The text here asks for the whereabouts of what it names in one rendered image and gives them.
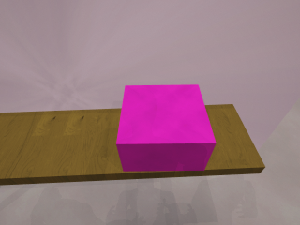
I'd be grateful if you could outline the carton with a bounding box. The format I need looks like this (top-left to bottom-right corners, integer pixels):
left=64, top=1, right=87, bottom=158
left=116, top=84, right=216, bottom=172

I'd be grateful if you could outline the table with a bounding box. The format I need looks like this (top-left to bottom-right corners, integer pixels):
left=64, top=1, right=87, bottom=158
left=0, top=104, right=265, bottom=186

